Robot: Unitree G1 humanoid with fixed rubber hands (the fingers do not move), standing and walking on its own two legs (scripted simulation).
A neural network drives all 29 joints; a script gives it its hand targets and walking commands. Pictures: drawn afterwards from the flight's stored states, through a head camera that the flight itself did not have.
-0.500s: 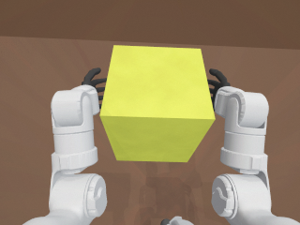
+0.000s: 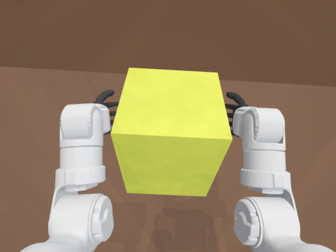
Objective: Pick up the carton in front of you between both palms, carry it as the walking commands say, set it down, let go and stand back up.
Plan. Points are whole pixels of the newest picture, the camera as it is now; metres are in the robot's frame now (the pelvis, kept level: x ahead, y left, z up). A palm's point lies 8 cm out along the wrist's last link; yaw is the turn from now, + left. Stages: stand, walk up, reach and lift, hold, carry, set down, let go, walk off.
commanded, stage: carry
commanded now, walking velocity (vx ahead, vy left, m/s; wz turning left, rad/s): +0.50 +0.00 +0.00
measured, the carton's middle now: (169, 136) +0.39 -0.01 +0.08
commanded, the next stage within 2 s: none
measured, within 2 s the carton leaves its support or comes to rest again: neither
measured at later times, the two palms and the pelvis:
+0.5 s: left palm (116, 43) +0.65 +0.14 +0.19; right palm (215, 37) +0.68 -0.16 +0.19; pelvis +0.29 -0.04 +0.05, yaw +0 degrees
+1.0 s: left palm out of the picture +0.99 +0.13 +0.24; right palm out of the picture +0.96 -0.17 +0.24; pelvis +0.60 +0.01 +0.08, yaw +0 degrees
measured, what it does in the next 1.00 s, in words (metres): climbs: right foot 0.03 m higher, then left foot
